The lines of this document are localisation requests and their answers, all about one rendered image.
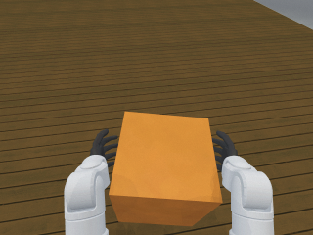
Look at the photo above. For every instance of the robot right forearm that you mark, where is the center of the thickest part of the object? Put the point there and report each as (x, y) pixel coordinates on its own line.
(251, 198)

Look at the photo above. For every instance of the carton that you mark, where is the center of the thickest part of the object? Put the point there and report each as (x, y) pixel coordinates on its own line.
(164, 170)

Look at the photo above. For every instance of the robot left hand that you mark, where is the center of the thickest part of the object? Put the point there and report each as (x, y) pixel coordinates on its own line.
(98, 147)

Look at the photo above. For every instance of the robot left forearm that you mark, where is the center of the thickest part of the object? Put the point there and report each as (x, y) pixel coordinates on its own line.
(84, 198)

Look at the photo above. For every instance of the robot right hand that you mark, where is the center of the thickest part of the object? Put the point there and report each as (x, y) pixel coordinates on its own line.
(228, 148)

